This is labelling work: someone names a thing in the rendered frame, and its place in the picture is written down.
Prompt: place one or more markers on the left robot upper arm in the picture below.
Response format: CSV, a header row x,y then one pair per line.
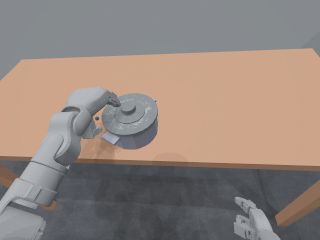
x,y
16,224

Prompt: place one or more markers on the pot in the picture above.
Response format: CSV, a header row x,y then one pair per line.
x,y
135,141

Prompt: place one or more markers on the left robot hand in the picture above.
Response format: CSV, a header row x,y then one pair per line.
x,y
93,99

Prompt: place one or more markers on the knob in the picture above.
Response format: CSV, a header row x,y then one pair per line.
x,y
128,107

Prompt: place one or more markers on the right robot hand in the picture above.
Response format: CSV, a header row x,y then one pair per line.
x,y
257,222

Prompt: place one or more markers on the robot left forearm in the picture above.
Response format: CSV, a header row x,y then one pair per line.
x,y
59,149

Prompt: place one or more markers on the lid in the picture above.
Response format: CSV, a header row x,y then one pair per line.
x,y
126,125

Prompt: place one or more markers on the robot right forearm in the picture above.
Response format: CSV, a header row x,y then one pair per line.
x,y
267,235

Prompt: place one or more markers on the table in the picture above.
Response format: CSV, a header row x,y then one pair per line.
x,y
257,109

